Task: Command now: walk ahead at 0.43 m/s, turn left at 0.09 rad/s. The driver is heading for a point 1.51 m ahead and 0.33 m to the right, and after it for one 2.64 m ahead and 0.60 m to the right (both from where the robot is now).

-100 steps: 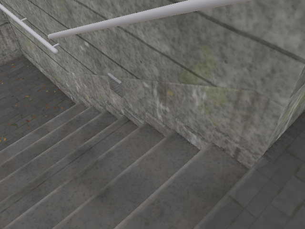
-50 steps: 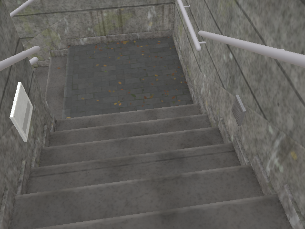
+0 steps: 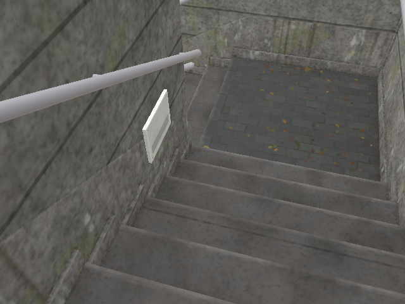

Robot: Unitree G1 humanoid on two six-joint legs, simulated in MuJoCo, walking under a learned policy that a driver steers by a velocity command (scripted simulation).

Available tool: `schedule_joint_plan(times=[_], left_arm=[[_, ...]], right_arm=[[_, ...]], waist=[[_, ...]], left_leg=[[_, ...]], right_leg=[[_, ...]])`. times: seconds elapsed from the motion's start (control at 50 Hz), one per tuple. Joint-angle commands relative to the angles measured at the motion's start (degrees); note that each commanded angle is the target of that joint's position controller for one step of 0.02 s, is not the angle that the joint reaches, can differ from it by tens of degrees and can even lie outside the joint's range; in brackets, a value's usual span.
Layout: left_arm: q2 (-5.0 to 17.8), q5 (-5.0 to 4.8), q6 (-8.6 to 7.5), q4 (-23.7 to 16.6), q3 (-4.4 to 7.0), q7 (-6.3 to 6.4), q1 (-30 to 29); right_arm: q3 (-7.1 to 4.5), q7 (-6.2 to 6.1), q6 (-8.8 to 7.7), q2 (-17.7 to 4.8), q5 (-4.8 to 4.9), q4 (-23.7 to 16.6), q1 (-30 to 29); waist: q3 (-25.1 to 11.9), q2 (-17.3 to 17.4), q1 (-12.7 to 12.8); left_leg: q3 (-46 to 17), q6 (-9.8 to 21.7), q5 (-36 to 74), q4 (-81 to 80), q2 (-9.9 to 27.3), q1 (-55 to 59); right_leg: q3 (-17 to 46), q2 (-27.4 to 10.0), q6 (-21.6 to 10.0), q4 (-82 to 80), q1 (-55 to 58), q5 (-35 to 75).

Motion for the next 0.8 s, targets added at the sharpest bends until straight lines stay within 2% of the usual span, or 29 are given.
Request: schedule_joint_plan(times=[0.02, 0.04, 0.06, 0.08, 0.1, 0.14, 0.16, 0.18, 0.2, 0.22, 0.24, 0.26, 0.28, 0.3, 0.32, 0.36, 0.38, 0.42, 0.44, 0.46, 0.48, 0.5, 0.52, 0.54, 0.56, 0.58, 0.6, 0.66, 0.8], left_arm=[[4.3, -0.18, -0.75, -3.4, 0.93, 0.56, -5.6], [1.8, 11.65, -2.56, -3.1, -1.43, -2.07, -6.4], [3.8, 10.86, -3.32, -3.1, -0.28, -2.38, -7.3], [4.0, 7.96, -3.71, -1.9, -0.41, -2.06, -4.4], [4.7, 5.21, -3.51, 0.0, -0.54, -1.35, -0.3], [6.5, 3.97, -1.92, 1.8, -0.69, -0.40, 3.8], [7.9, 3.67, -0.73, 2.0, -0.63, -0.95, 3.1], [7.8, 0.88, 2.04, 2.2, 0.65, 1.76, 0.6], [6.9, 0.18, 3.33, 1.7, 0.73, 2.23, 3.3], [2.4, -1.73, 3.94, 1.9, 0.05, 2.65, 13.7], [4.3, -1.89, 3.52, 1.5, -0.47, 2.92, 10.5], [4.9, -0.48, 3.50, 0.2, -0.14, 3.05, 1.9], [3.6, 4.08, 0.51, -6.6, -2.13, -2.93, 1.5], [4.4, 4.49, -0.61, -5.0, -0.85, -3.83, -2.3], [2.5, 5.39, -0.37, -2.8, -1.51, -4.11, -2.5], [1.8, 5.77, 0.91, 2.7, -0.89, -6.43, 3.1], [-0.1, 5.88, 1.57, 2.9, -1.67, -7.37, 2.9], [1.9, 4.99, 0.94, 6.7, -0.33, -8.19, 13.3], [2.9, 4.79, -0.13, 8.5, 0.92, -7.75, 18.4], [3.7, 3.96, -1.07, 7.8, 1.92, -6.78, 17.7], [7.4, 2.08, -1.46, 3.5, 1.93, -6.15, 2.5], [9.5, 1.78, -1.04, 0.0, 1.64, -5.62, -10.2], [8.3, 2.05, -0.25, -1.9, 1.55, -5.05, -16.4], [7.1, 1.85, 0.47, -2.8, 1.47, -3.67, -17.9], [5.2, 1.69, 0.82, -1.6, 1.60, -3.46, -16.8], [4.3, 1.00, 1.08, 0.0, 1.71, -3.98, -13.7], [1.3, 2.47, 2.21, 1.6, 0.01, -1.52, -11.3], [2.6, 2.58, 3.69, 3.3, 0.51, 0.02, -7.5], [2.4, 2.26, 5.52, 4.3, 0.21, -0.84, -12.2]], right_arm=[[0.10, 1.43, -0.53, 0.5, 0.15, -1.5, -3.4], [4.85, 3.58, -2.22, 7.8, -6.11, -2.2, 0.4], [3.34, 3.98, -2.59, 3.1, -5.96, -2.4, 0.4], [2.49, 3.70, -2.90, -1.1, -5.19, -3.2, -2.6], [2.48, 3.56, -3.03, -2.0, -4.66, -4.2, -5.8], [2.56, 2.61, -2.61, -2.8, -4.12, -1.7, -5.0], [1.78, 1.76, -2.79, -3.7, -3.27, 0.9, 1.1], [0.64, -1.35, -3.24, -3.6, -0.82, 7.4, 14.3], [-0.24, -1.92, -4.29, -7.8, -0.72, 10.5, 24.8], [-0.77, -0.87, -4.71, -9.9, 1.74, 11.4, 27.6], [-1.05, 0.08, -4.04, -8.5, 3.59, 9.3, 26.3], [-0.54, 0.10, -3.83, -6.4, 3.12, 8.1, 22.8], [-0.45, 3.27, -3.66, -9.7, -5.40, 7.2, 18.0], [0.52, 4.03, -4.77, -5.2, -4.96, 6.3, 11.2], [1.52, 3.22, -5.35, -2.6, -4.80, 6.6, 8.9], [2.97, 2.20, -6.69, 0.2, -1.94, 7.2, 6.7], [2.54, 2.54, -6.91, -2.5, -1.90, 6.6, 3.4], [1.96, 3.80, -6.84, -7.2, -2.98, 5.7, -1.5], [2.37, 4.30, -6.81, -6.9, -3.59, 5.0, -5.0], [3.04, 4.68, -6.52, -4.8, -2.07, 4.8, -6.7], [1.99, 4.74, -5.56, -4.6, 1.55, 5.7, 3.0], [0.18, 3.63, -4.19, -7.7, 2.70, 7.3, 14.4], [-0.71, 2.49, -3.50, -8.8, 2.77, 6.9, 14.1], [-0.74, 0.94, -3.21, -7.0, 1.85, 6.1, 13.1], [-1.22, 0.14, -3.50, -6.9, 0.70, 4.4, 9.9], [-1.05, 0.44, -3.65, -5.8, 0.53, 5.4, 9.5], [1.05, -0.91, -1.23, 1.4, 2.18, 8.0, 9.1], [1.15, -2.35, 0.05, -0.4, 2.12, 9.3, 9.1], [1.12, -1.91, 0.86, -2.5, 1.38, 11.4, 6.8]], waist=[[3.5, -5.6, -2.3], [6.8, -7.2, -3.0], [8.0, -3.4, -2.8], [7.3, -1.5, -0.4], [7.3, -2.4, 1.6], [6.5, -2.5, 4.4], [5.5, -0.4, 1.9], [1.4, 0.6, -2.9], [-5.4, 6.4, -5.1], [-18.4, 10.3, -1.5], [-23.2, 7.0, -5.8], [-18.0, 3.0, -7.4], [-19.0, 8.8, -3.7], [-4.1, -2.6, -0.6], [0.8, -4.1, 1.2], [1.3, 1.7, 4.9], [0.6, 3.0, 6.0], [-2.1, 2.5, 9.8], [-2.1, 2.4, 12.3], [-2.2, 0.6, 12.4], [-2.0, -6.9, 3.2], [-0.9, -9.4, -5.4], [-2.2, -8.2, -6.6], [-4.5, -4.3, -6.8], [0.6, -8.5, -6.1], [4.7, -6.4, -4.7], [1.0, -5.1, -4.3], [-1.8, -2.9, -2.8], [2.7, -2.6, -1.8]], left_leg=[[5.6, 1.5, 21.0, -9.2, -0.7, 21.9], [1.5, 0.3, 18.4, -4.6, 4.1, 25.0], [3.8, -0.5, 10.4, -6.6, 3.4, 22.4], [6.0, -1.5, 6.4, -11.2, 3.3, 20.1], [5.9, -2.0, 3.8, -18.0, 4.0, 16.6], [5.4, -2.4, 6.4, -32.0, 5.5, 15.1], [8.9, -2.1, 9.4, -38.1, 3.8, 22.1], [12.2, -0.8, 20.9, -40.5, 2.0, 37.2], [4.5, 2.5, 52.2, -33.0, 12.4, 57.1], [-2.3, 7.8, 78.5, -2.9, 24.2, 85.6], [-5.2, 10.6, 72.0, -4.2, 26.3, 84.1], [-4.7, 13.6, 51.6, -11.9, 25.8, 72.9], [-9.5, 19.8, 29.3, -13.8, 28.4, 60.1], [-4.4, 17.7, 15.4, -20.3, 23.2, 39.7], [1.0, 15.6, 18.9, -23.8, 19.0, 22.1], [8.4, 12.1, 11.2, -23.2, 9.8, 8.4], [8.9, 9.9, 6.3, -23.0, 8.0, 2.2], [9.6, 7.2, 1.9, -16.0, 7.8, -6.0], [8.8, 6.0, 3.1, -12.2, 9.1, -7.4], [7.3, 4.9, 0.0, -10.0, 10.4, -3.1], [9.7, 2.0, -15.3, -9.3, 6.1, 8.1], [11.0, 0.5, -28.9, -10.0, 2.3, 16.1], [9.1, 0.2, -35.0, -11.9, 2.8, 19.9], [8.1, 1.5, -36.0, -12.0, 3.6, 20.5], [12.8, 1.3, -40.7, -12.3, 1.8, 20.6], [13.6, 1.4, -41.1, -13.0, 0.8, 18.5], [8.9, 0.0, -21.3, -11.7, 2.9, 27.9], [7.6, -0.3, -8.8, -13.8, 5.8, 30.5], [7.0, -0.9, -20.8, -20.8, 5.6, 27.7]], right_leg=[[4.6, -7.6, -4.9, -3.4, -20.5, 18.1], [3.4, -8.7, -6.2, -4.5, -29.4, 12.0], [5.9, -9.7, -8.0, -1.3, -24.9, 12.8], [6.8, -9.6, -8.0, 3.8, -19.8, 14.3], [8.8, -9.4, -7.3, 7.9, -12.5, 17.2], [12.6, -8.9, -6.1, 17.1, -1.2, 21.0], [11.5, -7.0, -5.4, 24.6, -1.5, 26.4], [5.3, -2.8, -4.5, 42.3, -6.8, 30.7], [3.2, 2.7, -2.9, 65.2, -23.0, -4.8], [6.3, 3.2, 0.6, 79.9, -45.3, -31.9], [8.5, -0.2, 1.0, 80.1, -50.9, -27.1], [9.4, -1.8, 0.6, 77.1, -51.8, -19.9], [11.2, -8.1, 3.8, 78.6, -52.9, -15.1], [11.1, -10.7, 4.9, 57.9, -50.4, -1.4], [10.2, -12.9, 6.1, 47.0, -38.4, 8.6], [6.4, -12.3, 8.4, 27.8, -21.6, 28.3], [3.6, -9.9, 9.6, 24.0, -13.1, 30.0], [0.6, -4.8, 9.7, 29.4, 1.8, 31.4], [1.7, -4.6, 9.7, 31.1, 6.2, 32.2], [2.5, -4.9, 9.5, 24.3, 4.9, 28.3], [4.5, -6.4, 5.5, 8.8, -4.3, 40.9], [9.4, -7.6, 0.6, 1.3, -12.2, 37.8], [8.2, -7.5, 0.0, -0.8, -12.1, 32.1], [6.5, -6.2, 0.4, 0.6, -10.1, 25.9], [10.7, -6.4, -1.4, -2.7, -18.8, 11.9], [11.0, -5.8, -1.8, -4.6, -19.6, 8.3], [13.6, -11.2, -0.3, -3.8, -17.7, 33.9], [8.3, -8.5, 1.8, 0.0, -9.2, 42.4], [8.2, -8.1, 1.1, -5.7, -6.7, 29.0]])
Velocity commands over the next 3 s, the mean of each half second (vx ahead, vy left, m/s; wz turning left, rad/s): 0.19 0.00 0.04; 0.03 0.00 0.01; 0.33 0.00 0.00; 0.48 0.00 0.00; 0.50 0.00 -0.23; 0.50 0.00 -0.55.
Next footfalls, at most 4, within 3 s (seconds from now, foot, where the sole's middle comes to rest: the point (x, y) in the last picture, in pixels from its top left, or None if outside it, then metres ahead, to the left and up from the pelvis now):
0.18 left None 0.20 0.13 -0.92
0.46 right None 0.21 -0.11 -0.92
1.36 left None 0.27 0.11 -0.92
1.74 right None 0.52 -0.05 -1.08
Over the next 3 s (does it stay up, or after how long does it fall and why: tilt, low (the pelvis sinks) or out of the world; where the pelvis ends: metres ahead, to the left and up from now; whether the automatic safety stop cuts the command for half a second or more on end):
stays up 1.09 0.04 -0.65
